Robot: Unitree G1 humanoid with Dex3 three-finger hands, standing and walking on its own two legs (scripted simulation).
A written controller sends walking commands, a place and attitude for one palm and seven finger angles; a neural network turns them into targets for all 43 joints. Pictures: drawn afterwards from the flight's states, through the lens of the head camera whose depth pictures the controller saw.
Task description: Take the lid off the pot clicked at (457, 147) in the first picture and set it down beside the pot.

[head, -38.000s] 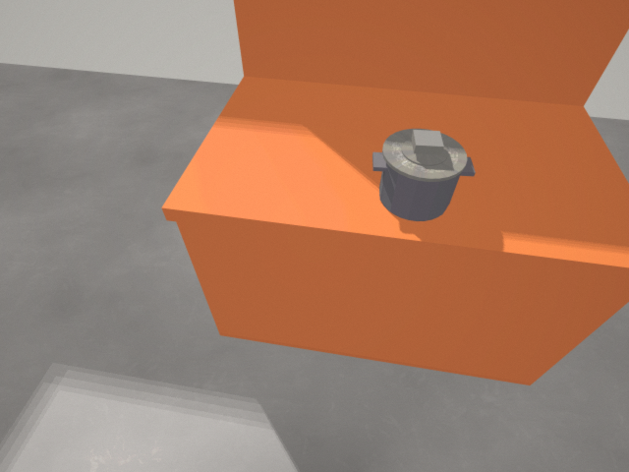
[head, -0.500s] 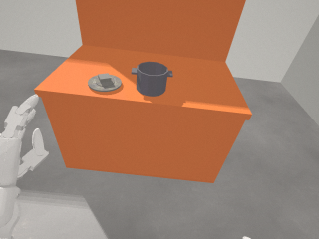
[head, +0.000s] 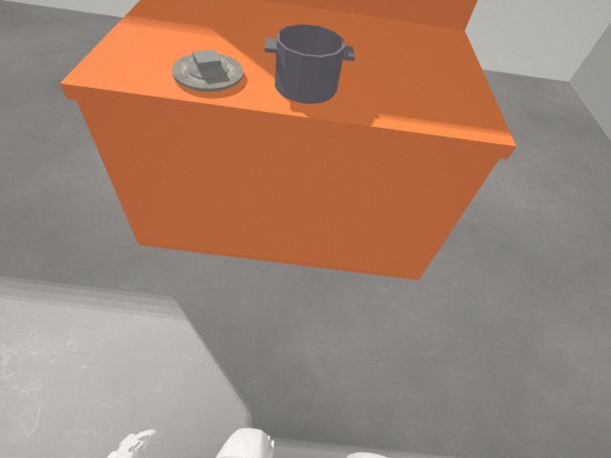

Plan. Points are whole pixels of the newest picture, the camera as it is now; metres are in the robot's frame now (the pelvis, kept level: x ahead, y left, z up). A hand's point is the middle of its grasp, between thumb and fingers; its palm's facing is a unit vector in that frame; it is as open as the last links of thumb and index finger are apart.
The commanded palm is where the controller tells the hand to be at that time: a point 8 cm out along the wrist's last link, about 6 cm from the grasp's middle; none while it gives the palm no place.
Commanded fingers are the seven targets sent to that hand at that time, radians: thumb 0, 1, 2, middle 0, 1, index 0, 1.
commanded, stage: let the arm hang, fingers relaxed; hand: left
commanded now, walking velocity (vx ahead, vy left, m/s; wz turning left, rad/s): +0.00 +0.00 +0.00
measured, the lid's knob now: (207, 60) +0.94 +0.26 +0.01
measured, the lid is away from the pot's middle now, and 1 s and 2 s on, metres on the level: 0.24 0.24 0.24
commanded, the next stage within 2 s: look to check the result in 1.10 s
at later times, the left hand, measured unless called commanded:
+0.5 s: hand (127, 383) +0.23 +0.25 -0.08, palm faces +0.02 -0.97 -0.25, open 7.4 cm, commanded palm none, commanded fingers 0.00 0.90 0.90 -0.20 -0.30 -0.20 -0.30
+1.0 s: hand (115, 403) +0.20 +0.26 -0.10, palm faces +0.02 -0.97 -0.23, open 7.4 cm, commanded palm none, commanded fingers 0.00 0.90 0.90 -0.20 -0.30 -0.20 -0.30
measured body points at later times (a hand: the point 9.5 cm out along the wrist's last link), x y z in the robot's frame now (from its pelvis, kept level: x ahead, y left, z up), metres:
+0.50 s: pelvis +0.07 +0.05 +0.04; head +0.09 +0.05 +0.49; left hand +0.22 +0.30 -0.06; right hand +0.06 -0.21 -0.09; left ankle -0.03 +0.15 -0.63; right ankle +0.11 -0.07 -0.67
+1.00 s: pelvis +0.15 +0.07 +0.07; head +0.17 +0.08 +0.52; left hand +0.20 +0.31 -0.08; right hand +0.17 -0.16 -0.08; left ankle +0.08 +0.19 -0.66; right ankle +0.10 -0.06 -0.66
